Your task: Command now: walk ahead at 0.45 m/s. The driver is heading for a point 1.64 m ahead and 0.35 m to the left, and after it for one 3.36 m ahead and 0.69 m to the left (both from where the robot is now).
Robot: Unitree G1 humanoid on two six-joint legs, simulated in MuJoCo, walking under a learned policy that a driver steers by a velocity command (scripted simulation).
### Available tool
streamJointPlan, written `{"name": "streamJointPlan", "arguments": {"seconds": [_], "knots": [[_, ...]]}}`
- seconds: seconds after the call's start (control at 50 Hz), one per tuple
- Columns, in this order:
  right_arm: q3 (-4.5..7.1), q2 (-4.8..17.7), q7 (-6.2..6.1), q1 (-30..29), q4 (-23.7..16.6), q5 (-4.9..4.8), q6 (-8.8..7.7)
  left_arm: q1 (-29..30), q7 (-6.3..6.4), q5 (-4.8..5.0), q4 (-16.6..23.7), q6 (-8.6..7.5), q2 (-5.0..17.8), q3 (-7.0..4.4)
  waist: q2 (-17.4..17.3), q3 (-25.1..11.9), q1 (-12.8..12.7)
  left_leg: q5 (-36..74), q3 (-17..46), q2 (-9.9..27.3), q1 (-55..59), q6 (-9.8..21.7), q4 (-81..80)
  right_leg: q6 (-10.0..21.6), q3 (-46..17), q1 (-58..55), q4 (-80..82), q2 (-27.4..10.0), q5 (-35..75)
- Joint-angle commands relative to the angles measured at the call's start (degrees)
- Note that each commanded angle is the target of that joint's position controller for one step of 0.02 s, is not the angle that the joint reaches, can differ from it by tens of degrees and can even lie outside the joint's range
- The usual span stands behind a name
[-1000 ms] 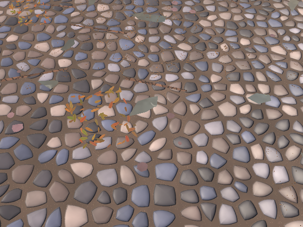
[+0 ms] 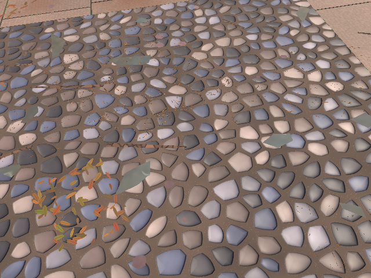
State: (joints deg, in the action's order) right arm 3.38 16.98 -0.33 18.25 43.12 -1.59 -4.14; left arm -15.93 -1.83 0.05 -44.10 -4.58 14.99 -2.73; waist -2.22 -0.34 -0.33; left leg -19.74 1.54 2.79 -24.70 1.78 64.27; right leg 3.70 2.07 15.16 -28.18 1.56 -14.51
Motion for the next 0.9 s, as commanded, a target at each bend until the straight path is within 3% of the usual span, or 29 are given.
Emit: {"name": "streamJointPlan", "arguments": {"seconds": [0.02, 0.1, 0.14, 0.22, 0.28, 0.32, 0.34, 0.36, 0.38, 0.4, 0.42, 0.44, 0.46, 0.48, 0.5, 0.52, 0.58, 0.64, 0.72, 0.78, 0.82, 0.86, 0.88, 0.9], "knots": [[1.29, 4.5, 0.58, -3.2, -5.1, 0.61, -1.3, -1.0, 0.43, -0.57, 2.6, -0.88, 6.8, -1.43, 8.2, 2.6, -0.6, 8.3, 2.8, 5.1, -18.3, 0.5, 0.0, 8.1, -20.9, -11.7, 19.5, -14.2, -2.0], [0.69, 2.7, 0.75, -8.3, -6.7, 1.3, -0.4, -3.7, 1.21, 0.2, 0.9, -1.1, 7.6, -1.57, 5.1, 3.6, -1.1, 15.5, 0.8, 4.5, -20.1, -2.2, -10.1, 8.6, -12.9, -11.8, 20.9, -12.9, 13.6], [0.02, 1.3, 1.14, -12.7, -8.0, 1.12, -0.69, -4.8, 1.67, 0.28, 0.1, -0.68, 7.8, -1.47, 5.4, 4.1, -2.3, 20.8, -0.3, 3.6, -18.1, -2.7, -18.4, 7.7, -9.4, -11.1, 21.1, -11.6, 16.9], [-0.65, 0.5, 2.57, -21.0, -10.2, 0.53, -1.44, -9.0, 2.13, 0.77, -2.0, -0.14, 9.0, -1.55, 5.0, 6.0, -5.1, 27.3, -2.2, 1.3, -14.6, -2.2, -29.7, 7.1, -7.3, -12.3, 21.3, -12.2, 16.4], [-0.63, 0.9, 3.72, -24.6, -11.8, 0.28, -1.88, -11.0, 2.19, 1.0, -3.6, 0.61, 9.4, -1.69, 5.1, 7.0, -5.1, 25.1, -1.9, 0.3, -15.3, -0.4, -34.0, 6.9, -7.5, -17.9, 18.9, -14.6, 19.8], [-0.3, 2.0, 4.22, -24.1, -12.0, 0.39, -2.1, -10.9, 2.4, 1.02, -4.0, 1.13, 10.2, -2.03, 5.9, 5.7, -3.7, 21.1, -2.5, -0.9, -13.0, 1.5, -35.7, 6.0, -7.2, -21.5, 15.3, -15.6, 28.5], [0.17, 3.1, 4.13, -22.1, -11.6, 0.56, -2.05, -10.5, 2.55, 0.9, -4.0, 1.34, 11.0, -2.28, 7.0, 3.6, -2.2, 18.6, -3.5, -2.5, -9.0, 2.5, -35.6, 5.3, -6.9, -22.8, 12.0, -15.5, 38.1], [0.96, 4.7, 3.76, -17.8, -10.5, 0.7, -1.89, -10.1, 2.68, 0.73, -4.0, 1.64, 11.8, -2.52, 8.4, 0.0, 0.4, 16.4, -4.9, -4.3, -2.8, 3.8, -35.3, 4.7, -6.4, -23.6, 6.3, -15.0, 48.9], [2.13, 6.9, 3.14, -8.9, -8.2, 0.71, -1.69, -8.8, 2.8, 0.5, -3.7, 2.08, 11.7, -2.33, 8.1, -5.6, 5.3, 18.4, -6.0, -5.4, 9.6, 5.8, -36.8, 3.3, -4.3, -20.8, -4.2, -12.8, 54.7], [2.93, 9.8, 2.31, 1.8, -5.9, 1.39, -1.39, -8.6, 3.02, -0.37, -2.4, 2.04, 10.2, -1.62, 5.5, -13.9, 9.4, 20.5, 2.6, 2.8, 30.0, 9.1, -32.9, 1.8, -3.9, -7.6, -19.9, -10.8, 41.2], [3.86, 14.3, 2.5, 5.6, -4.6, 1.89, -1.41, -17.1, 2.18, -0.39, -1.5, 1.02, 1.6, 0.88, -10.4, -23.5, 4.9, 7.3, 32.4, 18.5, 52.2, 19.3, -36.4, -2.5, -3.9, 16.9, -43.6, 0.9, -3.1], [2.54, 8.4, 2.3, 6.6, -4.1, 1.25, -1.18, -13.7, 1.82, 0.83, -2.5, -0.33, 6.5, -0.07, -8.6, -25.2, 7.7, 1.0, 42.3, 19.4, 51.9, 18.7, -44.5, -2.1, -11.7, 23.3, -50.2, 1.4, -16.9], [1.82, 6.9, 1.89, 1.9, -4.1, 1.07, -0.95, -6.6, 1.57, 2.58, 0.2, -1.06, 10.1, -1.23, -6.2, -13.7, 7.0, 1.7, 32.7, 17.2, 43.2, 15.6, -46.4, -1.8, -10.3, 27.6, -51.2, -1.9, -13.6], [1.45, 6.0, 1.73, -2.0, -4.3, 1.15, -0.87, -2.7, 1.75, 2.53, 1.5, -1.53, 9.6, -0.93, -0.8, -7.7, 5.0, 7.1, 25.4, 15.1, 33.4, 14.1, -48.0, -1.6, -8.3, 26.3, -48.0, -5.0, -8.4], [1.15, 4.9, 1.92, -4.7, -4.3, 1.65, -1.06, -1.0, 1.94, 1.54, 1.7, -1.51, 8.8, -1.05, 1.7, -3.3, 2.9, 13.0, 20.5, 12.8, 25.3, 13.4, -49.8, -2.0, -7.3, 24.4, -44.2, -6.8, -5.5], [0.82, 3.8, 2.03, -6.1, -4.3, 2.33, -1.51, -2.4, 1.97, 1.06, 1.3, -0.92, 8.2, -1.26, 0.2, -2.5, 0.6, 16.1, 17.0, 11.0, 20.3, 12.9, -51.6, -2.1, -7.8, 20.5, -41.8, -8.5, -3.3], [1.01, 4.1, 2.29, -6.7, -2.8, 1.63, -2.62, -4.6, 2.24, 0.67, 0.5, 0.94, 5.3, -0.71, -1.2, -0.9, -1.7, 19.1, 11.5, 9.5, 13.2, 13.9, -55.9, -3.8, -6.7, 17.2, -36.5, -9.8, -1.6], [1.53, 6.2, 1.58, -4.8, -1.0, 1.56, -2.58, 2.1, 2.37, -0.04, 2.9, 1.1, 4.8, -0.35, -0.7, 2.1, -0.4, 19.9, 7.3, 8.5, 12.2, 13.6, -58.1, -5.3, -6.0, 21.1, -26.6, -10.6, 6.8], [1.8, 8.1, 0.94, -1.7, 0.6, 0.94, -1.8, 10.6, 1.49, 0.2, 4.7, 0.08, 3.6, 0.36, -0.1, 3.3, 3.0, 19.5, 2.4, 6.3, 13.4, 10.8, -57.8, -5.3, -3.7, 18.1, -10.7, -8.2, 19.3], [2.01, 9.2, 0.93, 1.8, 2.5, 0.42, -1.11, 15.5, 0.67, 0.8, 6.4, -0.3, 4.3, 0.32, -0.5, 3.9, 4.9, 17.8, 3.3, 8.6, 18.2, 10.4, -56.0, -4.6, -3.6, 18.3, -5.5, -7.1, 19.9], [2.17, 9.5, 0.73, 2.7, 3.5, 0.24, -0.43, 17.3, 0.04, 0.88, 7.4, -0.52, 5.2, 0.07, -0.9, 4.1, 4.8, 18.6, 4.2, 10.6, 22.6, 9.7, -53.7, -3.3, -4.0, 19.2, -2.9, -6.6, 16.3], [2.41, 10.2, 0.42, 2.5, 4.0, 0.2, 0.29, 16.0, -0.4, 0.85, 7.5, -0.76, 6.4, -0.33, -1.7, 3.2, 3.3, 22.6, 5.0, 12.0, 25.7, 8.6, -50.7, -1.7, -3.5, 16.8, -1.2, -5.7, 11.6], [2.45, 10.5, 0.29, 1.5, 4.0, 0.17, 0.63, 13.0, -0.42, 0.78, 6.7, -0.89, 7.2, -0.82, -2.2, 1.5, 1.2, 29.2, 4.3, 11.5, 26.1, 7.7, -46.9, -0.6, -2.2, 12.0, 0.1, -4.4, 10.2], [2.08, 9.6, 0.19, 1.0, 4.0, 0.29, 0.97, 6.0, -0.14, 0.57, 4.6, -0.92, 9.2, -1.99, -1.3, -2.8, -2.4, 37.0, 1.9, 8.8, 24.8, 6.3, -38.3, 0.9, -0.5, 2.2, 1.5, -2.7, 10.1]]}}
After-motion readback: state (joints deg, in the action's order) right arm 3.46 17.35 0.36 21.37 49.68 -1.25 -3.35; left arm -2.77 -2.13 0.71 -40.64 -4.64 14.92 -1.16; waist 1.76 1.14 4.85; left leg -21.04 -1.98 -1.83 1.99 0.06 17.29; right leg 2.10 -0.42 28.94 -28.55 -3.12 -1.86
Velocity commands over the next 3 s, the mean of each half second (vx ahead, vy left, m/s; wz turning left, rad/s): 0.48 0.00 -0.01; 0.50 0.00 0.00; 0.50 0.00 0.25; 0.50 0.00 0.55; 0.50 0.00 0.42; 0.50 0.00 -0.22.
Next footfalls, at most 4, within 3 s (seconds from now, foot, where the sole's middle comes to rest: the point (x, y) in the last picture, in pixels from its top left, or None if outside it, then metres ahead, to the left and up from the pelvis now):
0.40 left None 0.41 0.13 -0.78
0.92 right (238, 233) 0.68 -0.12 -0.78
1.46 left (176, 172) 0.97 0.12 -0.78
1.94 right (199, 118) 1.30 0.01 -0.78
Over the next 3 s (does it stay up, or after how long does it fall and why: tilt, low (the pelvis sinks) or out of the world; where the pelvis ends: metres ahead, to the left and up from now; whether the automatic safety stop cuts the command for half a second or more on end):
stays up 1.56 0.38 -0.02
